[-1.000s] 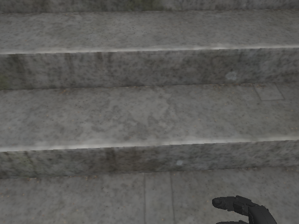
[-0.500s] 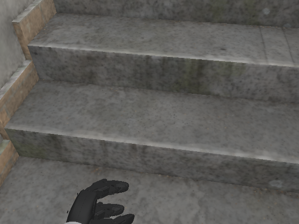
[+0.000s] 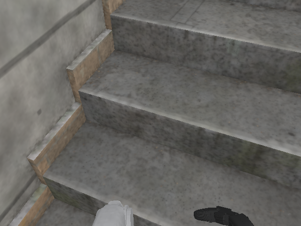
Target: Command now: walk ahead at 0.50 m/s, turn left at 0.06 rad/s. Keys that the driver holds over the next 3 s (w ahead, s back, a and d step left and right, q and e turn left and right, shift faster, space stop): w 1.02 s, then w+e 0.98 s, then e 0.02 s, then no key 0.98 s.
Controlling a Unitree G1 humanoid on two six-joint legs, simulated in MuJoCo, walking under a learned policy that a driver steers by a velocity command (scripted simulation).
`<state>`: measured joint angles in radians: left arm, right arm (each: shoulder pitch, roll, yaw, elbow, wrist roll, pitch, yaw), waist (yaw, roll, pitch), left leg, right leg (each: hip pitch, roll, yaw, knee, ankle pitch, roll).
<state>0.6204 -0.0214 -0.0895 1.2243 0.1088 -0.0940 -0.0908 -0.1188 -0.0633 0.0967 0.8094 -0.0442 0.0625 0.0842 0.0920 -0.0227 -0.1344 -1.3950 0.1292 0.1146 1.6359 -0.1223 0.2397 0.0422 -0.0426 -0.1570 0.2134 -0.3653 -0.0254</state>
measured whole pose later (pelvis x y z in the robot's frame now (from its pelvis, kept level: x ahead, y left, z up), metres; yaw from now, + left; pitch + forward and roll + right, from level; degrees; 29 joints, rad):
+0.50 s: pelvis +0.29 -0.01 +0.19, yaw +0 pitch +4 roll -1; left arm -0.07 0.00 -0.05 0.60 0.01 -0.05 0.02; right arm 0.52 -0.13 -0.03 1.17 0.00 -0.11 -0.05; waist -0.04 0.06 -0.04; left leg -0.06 0.06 0.11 0.21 -0.22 0.02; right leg -1.22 -0.10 -0.10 1.66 -0.35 -0.13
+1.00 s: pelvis +0.56 -0.05 +0.34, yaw -1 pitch +3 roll +1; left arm 0.54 0.10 0.02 1.11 0.04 -0.12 -0.02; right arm 0.08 -0.05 0.03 0.71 -0.04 -0.01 -0.01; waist 0.05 0.01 -0.03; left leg -1.39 -0.03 -0.06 2.10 -0.23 0.17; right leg -0.14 0.02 -0.08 0.48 -0.40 -0.06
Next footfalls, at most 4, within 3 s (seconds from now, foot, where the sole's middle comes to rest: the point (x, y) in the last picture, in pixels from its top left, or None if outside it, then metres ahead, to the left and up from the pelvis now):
0.06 left None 0.25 0.12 -0.60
0.56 right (212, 203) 0.51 -0.12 -0.43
1.16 left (159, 91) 0.87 0.08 -0.26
1.68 right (240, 23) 1.10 -0.22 -0.09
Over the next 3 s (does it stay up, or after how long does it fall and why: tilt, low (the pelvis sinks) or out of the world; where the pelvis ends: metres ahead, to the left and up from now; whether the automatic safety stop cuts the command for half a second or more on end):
stays up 1.36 -0.25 0.85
